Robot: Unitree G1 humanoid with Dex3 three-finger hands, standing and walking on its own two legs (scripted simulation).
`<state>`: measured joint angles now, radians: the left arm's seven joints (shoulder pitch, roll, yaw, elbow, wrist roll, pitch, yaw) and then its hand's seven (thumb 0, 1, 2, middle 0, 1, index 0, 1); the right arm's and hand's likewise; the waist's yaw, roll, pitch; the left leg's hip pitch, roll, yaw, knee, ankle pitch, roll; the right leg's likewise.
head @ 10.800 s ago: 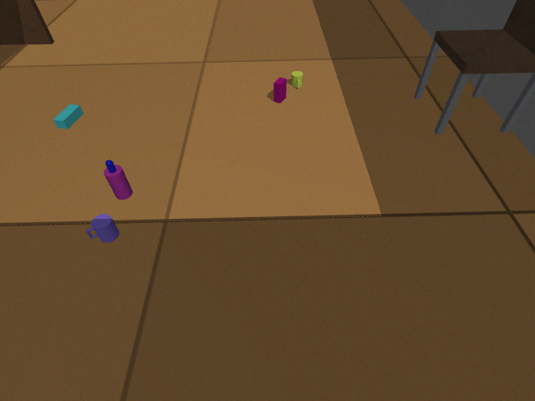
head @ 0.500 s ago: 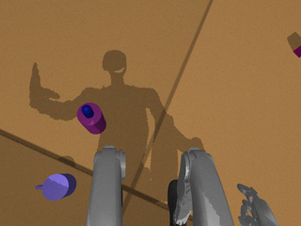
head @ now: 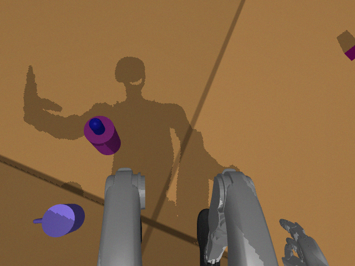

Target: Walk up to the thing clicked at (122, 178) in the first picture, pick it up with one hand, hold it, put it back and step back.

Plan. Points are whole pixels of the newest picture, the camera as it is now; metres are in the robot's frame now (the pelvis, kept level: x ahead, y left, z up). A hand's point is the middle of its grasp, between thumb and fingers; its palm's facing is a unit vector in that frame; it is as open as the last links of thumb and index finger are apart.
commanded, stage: go down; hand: left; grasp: from the side
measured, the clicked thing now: (102, 134) +0.45 +0.24 -0.29
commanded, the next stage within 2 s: approach in 0.28 s
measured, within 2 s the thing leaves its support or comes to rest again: neither
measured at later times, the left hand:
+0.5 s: hand out of the picture +0.37 +0.43 -0.01, palm faces +0.25 -0.97 -0.07, open 17.6 cm
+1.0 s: hand (57, 140) +0.41 +0.35 -0.23, palm faces +0.14 -0.99 +0.03, open 17.7 cm
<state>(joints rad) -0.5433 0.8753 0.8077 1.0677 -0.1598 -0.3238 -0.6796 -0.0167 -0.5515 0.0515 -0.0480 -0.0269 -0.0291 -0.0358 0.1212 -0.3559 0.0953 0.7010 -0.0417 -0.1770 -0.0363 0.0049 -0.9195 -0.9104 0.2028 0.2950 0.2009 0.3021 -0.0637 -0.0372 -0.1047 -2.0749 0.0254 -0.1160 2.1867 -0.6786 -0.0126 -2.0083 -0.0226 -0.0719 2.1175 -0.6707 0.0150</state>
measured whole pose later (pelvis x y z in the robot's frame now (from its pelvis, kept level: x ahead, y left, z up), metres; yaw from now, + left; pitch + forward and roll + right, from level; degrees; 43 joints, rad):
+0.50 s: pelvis +0.00 +0.00 -0.02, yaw -1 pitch +32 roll -7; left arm -0.59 0.92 0.83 1.13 -0.18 -0.35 -0.71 -0.02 -0.56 0.04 -0.07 -0.03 -0.04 -0.05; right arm 0.11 -0.36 0.11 0.70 -0.05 -0.17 -0.02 0.00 -0.92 -0.91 0.20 0.30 0.20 0.30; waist -0.08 -0.04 -0.09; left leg -2.13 0.02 -0.12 2.25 -0.68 -0.01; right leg -2.06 -0.02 -0.07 2.18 -0.67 0.02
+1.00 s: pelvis -0.01 +0.01 -0.10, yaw -6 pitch +22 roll -12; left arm -0.62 0.86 0.76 1.28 -0.21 -0.78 -0.63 -0.02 -0.59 0.03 -0.08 -0.07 -0.05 -0.09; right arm -0.08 -0.36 0.31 0.65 -0.21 -0.12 0.04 0.00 -0.93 -0.91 0.20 0.30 0.20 0.30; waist -0.16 -0.21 0.16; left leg -2.25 0.02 -0.24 2.56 -0.72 -0.01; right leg -2.13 0.02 -0.15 2.40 -0.66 0.04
